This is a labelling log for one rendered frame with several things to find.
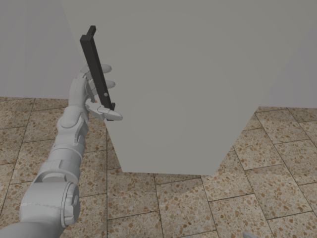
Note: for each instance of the fridge door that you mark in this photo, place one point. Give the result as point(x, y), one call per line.
point(189, 74)

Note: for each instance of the left robot forearm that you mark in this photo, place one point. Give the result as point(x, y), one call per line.
point(67, 151)

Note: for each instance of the left robot hand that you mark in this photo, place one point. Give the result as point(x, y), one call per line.
point(81, 91)

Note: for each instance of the handle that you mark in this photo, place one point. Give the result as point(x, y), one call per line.
point(92, 58)

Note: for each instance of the robot left upper arm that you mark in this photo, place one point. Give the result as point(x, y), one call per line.
point(48, 208)

